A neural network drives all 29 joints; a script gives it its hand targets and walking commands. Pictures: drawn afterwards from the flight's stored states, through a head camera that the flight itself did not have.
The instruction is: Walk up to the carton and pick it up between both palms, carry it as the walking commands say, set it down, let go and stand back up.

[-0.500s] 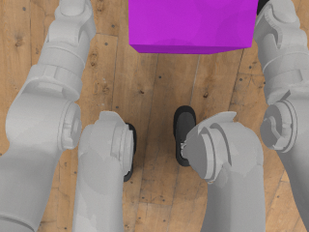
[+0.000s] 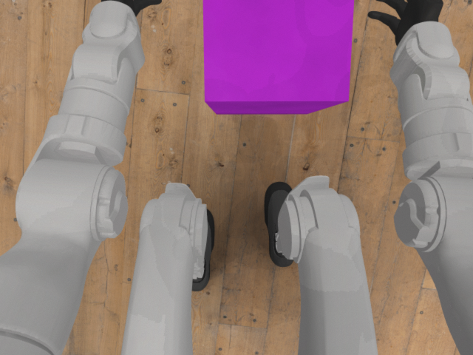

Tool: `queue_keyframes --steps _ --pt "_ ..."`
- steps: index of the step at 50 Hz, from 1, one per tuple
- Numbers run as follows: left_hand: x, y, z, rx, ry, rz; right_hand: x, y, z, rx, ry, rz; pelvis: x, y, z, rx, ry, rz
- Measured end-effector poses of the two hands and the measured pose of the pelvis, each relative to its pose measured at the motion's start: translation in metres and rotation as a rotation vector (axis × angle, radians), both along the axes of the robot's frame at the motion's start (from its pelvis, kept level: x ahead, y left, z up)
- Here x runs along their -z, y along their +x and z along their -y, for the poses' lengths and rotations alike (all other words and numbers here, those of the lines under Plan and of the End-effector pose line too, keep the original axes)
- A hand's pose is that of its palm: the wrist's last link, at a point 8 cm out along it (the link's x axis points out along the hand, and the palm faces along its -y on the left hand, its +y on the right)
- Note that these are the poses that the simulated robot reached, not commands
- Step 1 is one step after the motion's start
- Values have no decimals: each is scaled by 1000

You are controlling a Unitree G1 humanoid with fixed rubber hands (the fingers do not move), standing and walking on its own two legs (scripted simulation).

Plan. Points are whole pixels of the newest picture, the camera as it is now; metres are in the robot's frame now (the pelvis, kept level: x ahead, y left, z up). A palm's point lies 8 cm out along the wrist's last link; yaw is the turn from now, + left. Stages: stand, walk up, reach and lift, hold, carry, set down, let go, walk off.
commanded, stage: set down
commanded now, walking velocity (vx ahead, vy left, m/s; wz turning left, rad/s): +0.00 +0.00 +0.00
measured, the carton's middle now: (268, 53) +0.54 -0.08 -0.29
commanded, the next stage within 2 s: let go in 1.04 s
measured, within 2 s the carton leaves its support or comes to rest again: neither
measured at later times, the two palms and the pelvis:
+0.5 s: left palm out of the picture +0.56 +0.13 +0.03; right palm out of the picture +0.52 -0.26 +0.03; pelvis +0.02 +0.00 +0.13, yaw +0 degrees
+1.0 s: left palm out of the picture +0.56 +0.13 +0.16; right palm out of the picture +0.52 -0.26 +0.16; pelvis +0.05 -0.01 +0.26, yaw -1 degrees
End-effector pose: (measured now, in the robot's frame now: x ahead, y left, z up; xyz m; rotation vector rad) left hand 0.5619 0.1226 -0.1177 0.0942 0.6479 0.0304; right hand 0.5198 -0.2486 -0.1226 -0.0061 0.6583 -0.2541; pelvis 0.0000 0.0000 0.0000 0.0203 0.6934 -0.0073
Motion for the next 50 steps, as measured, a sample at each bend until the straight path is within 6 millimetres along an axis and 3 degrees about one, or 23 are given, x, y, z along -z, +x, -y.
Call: queue_keyframes --steps 20,42,50 --pt "-115 0 -7 -3 -1 13 -120 -2 6 -13 0 15 -103 12 4 11 9 -104" --pt "-251 -3 -15 13 -7 19 -252 -3 9 -30 15 29 -225 36 8 21 15 -80" --pt "-277 -4 -12 26 -2 -4 -279 -4 7 -34 8 8 -258 45 8 18 10 -64"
